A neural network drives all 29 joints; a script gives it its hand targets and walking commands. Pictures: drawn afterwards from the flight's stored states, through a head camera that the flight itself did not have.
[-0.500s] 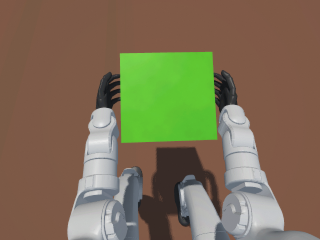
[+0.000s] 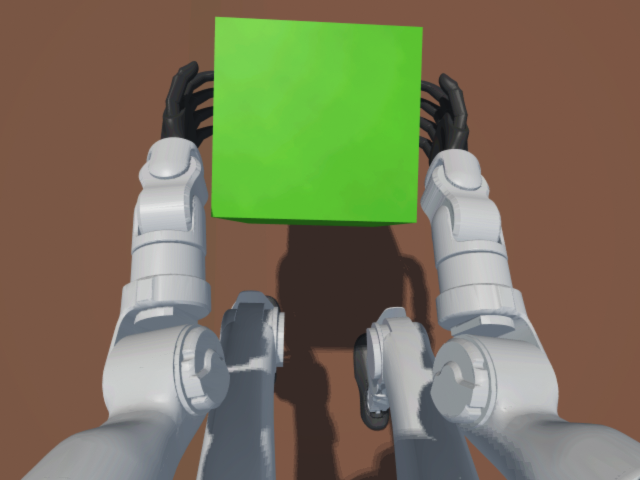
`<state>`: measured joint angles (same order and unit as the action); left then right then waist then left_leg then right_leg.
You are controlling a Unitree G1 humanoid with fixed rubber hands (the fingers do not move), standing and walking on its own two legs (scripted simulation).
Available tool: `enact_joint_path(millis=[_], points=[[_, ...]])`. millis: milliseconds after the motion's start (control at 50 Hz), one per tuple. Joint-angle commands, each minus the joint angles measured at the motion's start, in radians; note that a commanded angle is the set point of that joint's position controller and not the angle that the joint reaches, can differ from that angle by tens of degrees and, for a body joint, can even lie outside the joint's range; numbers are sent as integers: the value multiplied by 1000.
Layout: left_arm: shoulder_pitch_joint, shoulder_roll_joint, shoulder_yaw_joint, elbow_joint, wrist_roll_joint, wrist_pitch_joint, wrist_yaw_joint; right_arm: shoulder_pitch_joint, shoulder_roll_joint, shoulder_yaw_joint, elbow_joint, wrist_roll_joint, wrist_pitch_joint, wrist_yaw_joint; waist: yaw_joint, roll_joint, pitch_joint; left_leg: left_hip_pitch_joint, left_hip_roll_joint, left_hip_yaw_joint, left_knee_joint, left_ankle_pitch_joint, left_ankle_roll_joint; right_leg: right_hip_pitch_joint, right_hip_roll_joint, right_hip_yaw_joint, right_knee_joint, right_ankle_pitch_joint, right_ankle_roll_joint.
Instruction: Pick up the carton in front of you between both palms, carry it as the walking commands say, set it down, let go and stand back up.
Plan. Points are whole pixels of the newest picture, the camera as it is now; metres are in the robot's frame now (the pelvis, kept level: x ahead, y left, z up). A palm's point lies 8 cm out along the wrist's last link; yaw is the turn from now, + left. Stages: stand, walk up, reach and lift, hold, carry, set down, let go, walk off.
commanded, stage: set down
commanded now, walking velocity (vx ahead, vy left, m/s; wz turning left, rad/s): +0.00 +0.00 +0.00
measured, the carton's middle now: (314, 148) +0.49 +0.06 -0.18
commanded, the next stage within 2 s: none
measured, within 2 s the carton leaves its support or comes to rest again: rests again in 1.04 s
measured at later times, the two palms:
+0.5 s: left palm (202, 146) +0.50 +0.23 -0.26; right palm (398, 153) +0.52 -0.07 -0.25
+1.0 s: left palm (211, 151) +0.51 +0.23 -0.32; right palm (387, 161) +0.52 -0.07 -0.32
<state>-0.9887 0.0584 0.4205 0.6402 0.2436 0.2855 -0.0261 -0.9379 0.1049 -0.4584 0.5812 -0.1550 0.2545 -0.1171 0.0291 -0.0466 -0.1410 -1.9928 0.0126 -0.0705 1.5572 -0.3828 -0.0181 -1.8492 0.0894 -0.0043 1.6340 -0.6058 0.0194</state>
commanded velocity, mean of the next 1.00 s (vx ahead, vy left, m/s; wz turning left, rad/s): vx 0.00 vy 0.00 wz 0.00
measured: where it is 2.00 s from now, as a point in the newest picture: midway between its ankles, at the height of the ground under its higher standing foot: (318, 378)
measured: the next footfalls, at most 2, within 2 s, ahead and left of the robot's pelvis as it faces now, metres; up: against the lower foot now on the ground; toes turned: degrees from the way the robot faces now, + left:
none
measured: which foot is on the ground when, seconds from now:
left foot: down 0.00-1.00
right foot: down 0.00-1.00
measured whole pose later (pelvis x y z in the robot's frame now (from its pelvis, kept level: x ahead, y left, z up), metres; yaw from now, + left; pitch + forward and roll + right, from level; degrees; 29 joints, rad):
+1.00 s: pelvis -0.03 +0.00 -0.15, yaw -3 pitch +39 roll -3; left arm -1.46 0.35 0.30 0.97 0.06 0.25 -0.02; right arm -1.43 -0.12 -0.28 0.89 0.04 0.23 -0.20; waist 0.08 -0.07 0.33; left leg -2.33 0.05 -0.06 2.09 -0.45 -0.01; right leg -2.18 0.16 0.00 2.20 -0.71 0.05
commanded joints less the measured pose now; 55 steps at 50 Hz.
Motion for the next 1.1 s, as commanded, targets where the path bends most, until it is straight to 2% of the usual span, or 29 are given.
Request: enact_joint_path(millis=[0,140,280,500,620,640,680,740,840,920,1000,1080], points=[[-552,-888,-527,26,-134,-13,-201,-687,851,579,-3,127,-22,220,34,76,-1071,875,-144,106,14,377,-5,217,132,-42,-133,325,44],[-655,-846,-510,51,-142,0,-173,-795,783,530,35,132,-15,226,35,98,-1030,864,-135,101,89,315,-11,47,132,-71,-30,220,33],[-757,-800,-481,98,-150,7,-165,-903,707,473,85,137,-17,238,29,116,-972,859,-121,83,168,268,-10,-105,125,-92,65,138,21],[-918,-668,-491,137,-214,-18,-180,-1068,616,490,128,214,-37,224,57,111,-936,829,-89,93,328,303,-2,-150,109,-99,205,133,16],[-1004,-612,-518,126,-279,-41,-193,-1154,595,549,103,277,-53,197,80,96,-987,832,-75,107,421,393,2,-83,104,-96,276,200,18],[-1032,-612,-521,100,-298,-46,-197,-1168,601,567,91,288,-55,192,94,77,-1009,793,-76,112,430,401,2,-32,101,-90,284,219,13],[-1051,-603,-531,89,-325,-49,-205,-1192,620,602,62,305,-58,180,103,31,-1034,779,-77,110,448,444,10,21,102,-91,305,274,20],[-1009,-614,-522,130,-340,-48,-217,-1197,642,632,52,320,-64,175,113,8,-1016,788,-76,100,474,488,18,-3,104,-88,321,299,25],[-941,-614,-458,225,-302,-47,-245,-1162,656,600,108,298,-63,184,125,-24,-844,607,-70,113,487,390,23,-19,103,-71,322,263,21],[-950,-587,-428,242,-285,-54,-259,-1145,649,567,147,281,-63,185,132,-36,-749,494,-63,126,491,322,26,-4,105,-59,323,243,19],[-980,-554,-428,234,-294,-66,-260,-1163,628,564,155,287,-69,181,143,-40,-719,470,-57,129,498,296,32,13,106,-53,331,230,19],[-997,-539,-427,252,-314,-75,-259,-1197,592,568,152,297,-81,176,141,-48,-700,482,-55,118,508,298,39,16,104,-53,344,227,17]])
